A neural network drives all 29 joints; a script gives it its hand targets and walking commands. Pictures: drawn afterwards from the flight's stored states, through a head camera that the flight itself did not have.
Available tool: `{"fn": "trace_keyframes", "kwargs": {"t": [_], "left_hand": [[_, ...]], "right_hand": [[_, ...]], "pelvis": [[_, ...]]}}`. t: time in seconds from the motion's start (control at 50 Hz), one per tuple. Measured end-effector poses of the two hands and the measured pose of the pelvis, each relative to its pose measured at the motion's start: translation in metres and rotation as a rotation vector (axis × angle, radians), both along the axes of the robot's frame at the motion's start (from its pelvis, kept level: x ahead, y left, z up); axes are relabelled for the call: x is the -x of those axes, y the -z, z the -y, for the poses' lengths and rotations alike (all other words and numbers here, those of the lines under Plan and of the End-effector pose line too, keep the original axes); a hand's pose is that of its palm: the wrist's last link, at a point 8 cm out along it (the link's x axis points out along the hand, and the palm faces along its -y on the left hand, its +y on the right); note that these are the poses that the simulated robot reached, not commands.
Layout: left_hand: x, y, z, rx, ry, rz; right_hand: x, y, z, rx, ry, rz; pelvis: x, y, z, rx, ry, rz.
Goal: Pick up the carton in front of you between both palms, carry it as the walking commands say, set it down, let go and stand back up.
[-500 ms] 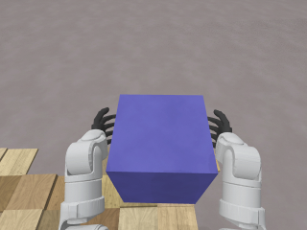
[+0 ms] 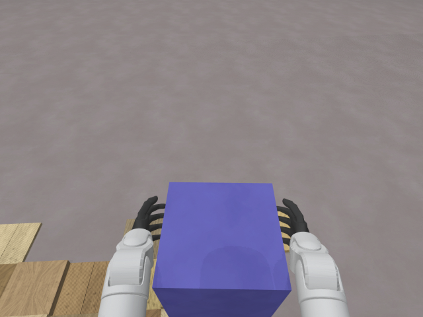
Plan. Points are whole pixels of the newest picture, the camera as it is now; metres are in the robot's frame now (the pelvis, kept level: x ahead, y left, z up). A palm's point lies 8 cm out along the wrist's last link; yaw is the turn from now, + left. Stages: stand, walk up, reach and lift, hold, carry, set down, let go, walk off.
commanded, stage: carry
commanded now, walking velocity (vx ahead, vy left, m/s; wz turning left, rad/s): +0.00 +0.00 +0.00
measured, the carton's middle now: (219, 255) +0.29 +0.00 -0.05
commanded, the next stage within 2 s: none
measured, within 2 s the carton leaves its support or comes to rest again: neither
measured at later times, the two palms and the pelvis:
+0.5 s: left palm (157, 232) +0.30 +0.12 +0.02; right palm (310, 237) +0.29 -0.18 +0.02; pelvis +0.00 -0.02 -0.02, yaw -1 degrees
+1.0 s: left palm (164, 242) +0.27 +0.10 +0.03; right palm (323, 249) +0.27 -0.20 +0.02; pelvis -0.02 -0.04 -0.02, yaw -1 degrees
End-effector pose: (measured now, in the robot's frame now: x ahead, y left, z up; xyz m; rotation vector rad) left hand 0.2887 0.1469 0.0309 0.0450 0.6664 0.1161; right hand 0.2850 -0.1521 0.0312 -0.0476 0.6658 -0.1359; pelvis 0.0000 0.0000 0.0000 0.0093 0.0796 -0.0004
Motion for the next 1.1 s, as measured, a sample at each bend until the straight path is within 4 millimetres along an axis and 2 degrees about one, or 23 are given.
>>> {"fn": "trace_keyframes", "kwargs": {"t": [0.08,0.14,0.32,0.54,1.1], "left_hand": [[-0.004,-0.005,0.001,0.002,-0.008,0.027],[-0.008,-0.005,0.004,-0.001,-0.015,0.054],[-0.010,0.015,0.017,-0.018,0.004,-0.010],[-0.007,0.006,0.029,-0.009,0.008,0.020],[0.019,0.002,0.047,-0.021,0.015,0.010]], "right_hand": [[-0.004,-0.002,0.001,-0.022,0.011,0.026],[-0.010,0.000,0.004,-0.033,0.008,0.054],[-0.010,0.019,0.017,-0.030,0.012,-0.010],[-0.005,0.009,0.029,-0.034,0.026,0.021],[0.022,0.008,0.048,-0.041,0.032,0.011]], "pelvis": [[0.000,0.004,0.000,-0.001,0.004,0.010],[-0.004,0.015,0.005,-0.021,0.004,0.026],[-0.011,0.022,0.014,-0.030,0.013,0.034],[-0.002,0.021,0.023,-0.038,0.020,0.035],[0.024,0.018,0.039,-0.047,0.029,0.049]]}}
